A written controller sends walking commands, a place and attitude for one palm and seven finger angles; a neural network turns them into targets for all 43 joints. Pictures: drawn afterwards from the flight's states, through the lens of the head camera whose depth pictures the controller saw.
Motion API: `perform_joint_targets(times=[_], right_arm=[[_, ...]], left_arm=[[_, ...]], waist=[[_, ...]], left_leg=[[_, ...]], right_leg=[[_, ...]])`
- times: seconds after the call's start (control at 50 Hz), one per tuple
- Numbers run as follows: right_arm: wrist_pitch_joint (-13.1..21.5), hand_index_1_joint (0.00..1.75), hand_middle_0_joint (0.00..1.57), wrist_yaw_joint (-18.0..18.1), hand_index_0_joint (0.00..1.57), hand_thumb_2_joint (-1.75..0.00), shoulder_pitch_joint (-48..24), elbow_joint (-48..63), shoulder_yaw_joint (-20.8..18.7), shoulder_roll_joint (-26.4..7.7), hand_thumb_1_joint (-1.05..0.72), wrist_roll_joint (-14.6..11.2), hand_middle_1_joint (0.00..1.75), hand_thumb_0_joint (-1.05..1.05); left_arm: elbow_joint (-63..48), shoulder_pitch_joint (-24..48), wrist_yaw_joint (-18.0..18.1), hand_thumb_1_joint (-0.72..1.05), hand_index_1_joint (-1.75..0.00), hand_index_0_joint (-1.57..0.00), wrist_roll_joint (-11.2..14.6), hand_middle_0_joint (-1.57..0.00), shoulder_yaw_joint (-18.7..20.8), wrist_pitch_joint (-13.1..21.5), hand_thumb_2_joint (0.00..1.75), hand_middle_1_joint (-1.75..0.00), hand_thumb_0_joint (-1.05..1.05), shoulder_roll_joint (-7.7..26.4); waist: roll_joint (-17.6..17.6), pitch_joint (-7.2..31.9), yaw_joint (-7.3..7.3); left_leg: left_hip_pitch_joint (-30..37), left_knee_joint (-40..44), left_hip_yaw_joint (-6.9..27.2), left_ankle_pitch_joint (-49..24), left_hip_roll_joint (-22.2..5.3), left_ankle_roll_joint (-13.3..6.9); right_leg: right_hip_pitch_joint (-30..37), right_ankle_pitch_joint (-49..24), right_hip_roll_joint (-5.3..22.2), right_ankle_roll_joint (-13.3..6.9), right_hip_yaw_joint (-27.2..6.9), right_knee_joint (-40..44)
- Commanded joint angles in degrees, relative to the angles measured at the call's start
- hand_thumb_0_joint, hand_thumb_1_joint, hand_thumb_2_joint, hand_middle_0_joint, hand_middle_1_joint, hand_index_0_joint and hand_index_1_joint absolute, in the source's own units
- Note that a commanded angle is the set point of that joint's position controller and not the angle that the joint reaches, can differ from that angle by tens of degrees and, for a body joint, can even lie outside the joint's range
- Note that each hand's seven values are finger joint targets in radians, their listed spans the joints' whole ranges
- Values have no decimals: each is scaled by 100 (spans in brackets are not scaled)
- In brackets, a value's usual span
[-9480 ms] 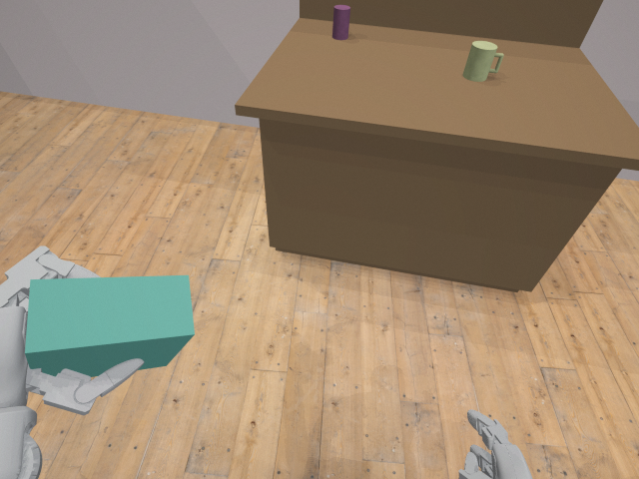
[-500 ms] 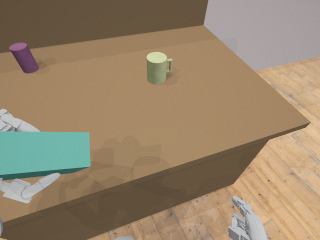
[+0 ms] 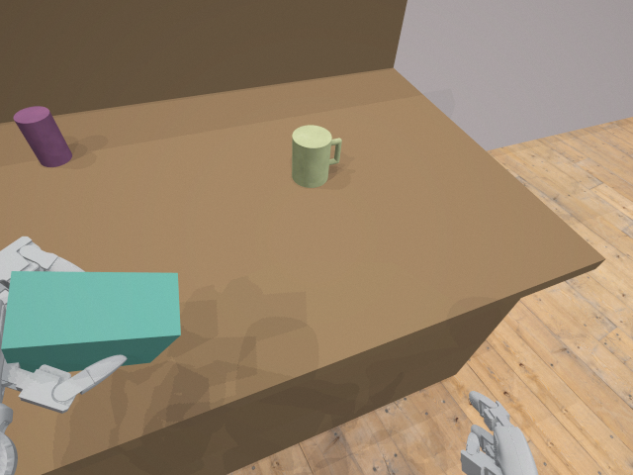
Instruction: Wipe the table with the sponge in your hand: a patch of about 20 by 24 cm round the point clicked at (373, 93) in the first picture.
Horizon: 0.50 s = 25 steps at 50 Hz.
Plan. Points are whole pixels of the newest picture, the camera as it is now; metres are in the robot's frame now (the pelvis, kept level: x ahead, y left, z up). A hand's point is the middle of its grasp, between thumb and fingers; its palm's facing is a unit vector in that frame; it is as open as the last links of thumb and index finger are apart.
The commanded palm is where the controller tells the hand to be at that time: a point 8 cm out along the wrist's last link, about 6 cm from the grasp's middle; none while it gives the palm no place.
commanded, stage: come to a stop and stand still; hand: left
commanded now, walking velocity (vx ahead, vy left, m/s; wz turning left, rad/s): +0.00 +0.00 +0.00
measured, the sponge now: (118, 324) +0.23 +0.21 +0.14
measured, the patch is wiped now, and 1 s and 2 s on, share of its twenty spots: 0.00 0.00 0.00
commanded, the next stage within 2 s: look again from close up in 0.74 s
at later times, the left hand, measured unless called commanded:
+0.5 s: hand (55, 325) +0.21 +0.26 +0.15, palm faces +0.31 -0.87 -0.39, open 10.1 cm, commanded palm +0.15 +0.30 +0.18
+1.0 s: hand (23, 323) +0.21 +0.29 +0.15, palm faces +0.37 -0.86 -0.36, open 10.1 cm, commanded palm +0.15 +0.32 +0.18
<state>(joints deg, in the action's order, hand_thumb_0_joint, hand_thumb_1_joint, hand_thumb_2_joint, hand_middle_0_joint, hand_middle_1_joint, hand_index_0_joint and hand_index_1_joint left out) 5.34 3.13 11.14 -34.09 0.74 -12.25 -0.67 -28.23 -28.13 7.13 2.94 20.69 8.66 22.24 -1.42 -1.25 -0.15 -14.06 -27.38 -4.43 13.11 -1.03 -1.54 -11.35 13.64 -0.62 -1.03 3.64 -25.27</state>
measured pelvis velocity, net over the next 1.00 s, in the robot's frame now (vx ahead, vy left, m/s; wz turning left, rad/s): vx -0.01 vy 0.04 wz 0.01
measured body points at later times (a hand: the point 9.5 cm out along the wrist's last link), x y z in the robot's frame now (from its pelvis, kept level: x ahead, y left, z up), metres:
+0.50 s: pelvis -0.01 +0.02 +0.00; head +0.01 +0.03 +0.45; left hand +0.19 +0.30 +0.17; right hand +0.16 -0.20 -0.08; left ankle +0.02 +0.10 -0.74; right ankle +0.00 -0.11 -0.74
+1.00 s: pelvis -0.01 +0.04 +0.00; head +0.02 +0.07 +0.45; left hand +0.19 +0.33 +0.17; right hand +0.19 -0.17 -0.06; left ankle +0.02 +0.10 -0.74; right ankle +0.00 -0.11 -0.74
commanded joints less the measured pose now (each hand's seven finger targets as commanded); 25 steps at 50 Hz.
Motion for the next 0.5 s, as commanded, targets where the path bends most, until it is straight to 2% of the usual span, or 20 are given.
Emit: perform_joint_targets(times=[0.0,0.02,0.1,0.12,0.14,0.16,0.2,0.22,0.24,0.26,0.28,0.3,0.32,0.34,0.38,0.4,0.42,0.44,0.48], right_arm=[[389,30,20,94,20,-90,-643,918,-225,-609,-90,-29,30,0],[380,30,20,88,20,-90,-599,918,-212,-607,-90,1,30,0],[394,30,20,90,20,-90,-580,918,-243,-638,-90,-10,30,0],[377,30,20,88,20,-90,-562,921,-211,-605,-90,14,30,0],[389,30,20,93,20,-90,-600,958,-232,-611,-90,-2,30,0],[370,30,20,93,20,-90,-556,933,-202,-617,-90,30,30,0],[372,30,20,104,20,-90,-562,926,-217,-605,-90,-2,30,0],[604,30,20,27,20,-90,185,883,-288,-805,-90,312,30,0],[552,30,20,2,20,-90,-178,514,-90,-153,-90,132,30,0],[651,30,20,-38,20,-90,-63,896,-352,-612,-90,58,30,0],[642,30,20,-130,20,-90,-58,897,-349,-671,-90,34,30,0],[709,30,20,-245,20,-90,-316,922,-322,-582,-90,-53,30,0],[712,30,20,-304,20,-90,-317,1003,-331,-641,-90,-25,30,0],[717,30,20,-338,20,-90,-351,1032,-325,-639,-90,-13,30,0],[740,30,20,-335,20,-90,-364,1050,-307,-646,-90,-1,30,0],[735,30,20,-324,20,-90,-522,1029,-276,-640,-90,-46,30,0],[716,30,20,-275,20,-90,-434,1069,-266,-615,-90,-30,30,0],[722,30,20,-224,20,-90,-428,1069,-268,-627,-90,-24,30,0],[725,30,20,-124,20,-90,-406,1057,-258,-608,-90,-8,30,0]], left_arm=[[-1475,543,154,10,-160,-120,8,-120,583,389,130,-160,0,887],[-1428,497,139,10,-160,-120,15,-120,385,405,130,-160,0,665],[-1521,554,187,10,-160,-120,-13,-120,588,370,130,-160,0,918],[-1366,479,163,10,-160,-120,14,-120,405,379,130,-160,0,670],[-1435,574,179,10,-160,-120,9,-120,499,362,130,-160,0,798],[-1349,587,170,10,-160,-120,18,-120,441,363,130,-160,0,733],[-1290,549,184,10,-160,-120,12,-120,613,319,130,-160,0,902],[-2213,6512,110,10,-160,-120,-919,-120,3560,916,130,-160,0,5077],[1123,3218,-174,10,-160,-120,-328,-120,1350,696,130,-160,0,1655],[1074,1958,-252,10,-160,-120,-179,-120,853,705,130,-160,0,1035],[119,1719,-277,10,-160,-120,-33,-120,483,812,130,-160,0,833],[-262,1339,-277,10,-160,-120,63,-120,188,863,130,-160,0,421],[-626,1099,-249,10,-160,-120,33,-120,181,858,130,-160,0,547],[-812,826,-217,10,-160,-120,39,-120,231,850,130,-160,0,630],[-965,659,-159,10,-160,-120,27,-120,394,836,130,-160,0,820],[-895,486,-103,10,-160,-120,48,-120,665,805,130,-160,0,1001],[-943,628,-113,10,-160,-120,51,-120,610,837,130,-160,0,910],[-1003,763,-92,10,-160,-120,62,-120,820,861,130,-160,0,1101],[-937,943,-69,10,-160,-120,67,-120,985,920,130,-160,0,1224]], waist=[[707,811,60],[808,784,54],[668,774,54],[691,700,48],[708,727,67],[691,699,61],[502,721,55],[-87,-537,198],[11,825,113],[630,858,358],[983,1176,244],[1246,1344,248],[1014,1280,293],[587,1203,307],[-41,967,286],[22,928,270],[-101,788,230],[-42,698,209],[169,602,185]], left_leg=[[255,698,855,-926,-630,5],[180,753,862,-766,-614,-9],[123,759,846,-502,-561,41],[86,810,865,-450,-553,26],[133,797,890,-497,-564,36],[89,813,879,-424,-553,31],[111,792,844,-330,-536,47],[-788,-127,376,-749,-602,-48],[311,194,557,-1107,-135,-7],[666,113,387,-1146,-266,83],[622,321,483,-1153,-271,28],[826,450,527,-1396,-375,-24],[672,470,582,-1387,-480,-53],[391,527,673,-1161,-509,-66],[108,582,704,-521,-425,-13],[90,668,669,-255,-440,-16],[-45,693,746,-67,-433,-21],[-63,730,778,25,-417,1],[-84,767,820,190,-407,-4]], right_leg=[[464,-1223,430,-5,-575,281],[486,-1115,417,-15,-519,301],[499,-1141,437,-35,-615,399],[466,-1053,421,-32,-539,424],[478,-1119,449,-37,-609,444],[460,-1067,431,-25,-582,485],[464,-1082,440,-27,-637,543],[-766,-1023,704,250,-828,1029],[-433,-1055,809,-274,-967,577],[-245,-1507,666,-133,-1363,666],[297,-1453,668,-76,-1084,403],[385,-1219,523,-49,-820,114],[412,-1145,472,11,-697,69],[535,-1009,452,36,-609,75],[471,-672,419,42,-658,272],[413,-504,384,49,-591,254],[351,-379,428,29,-537,314],[284,-318,422,17,-580,347],[185,-214,449,0,-623,391]])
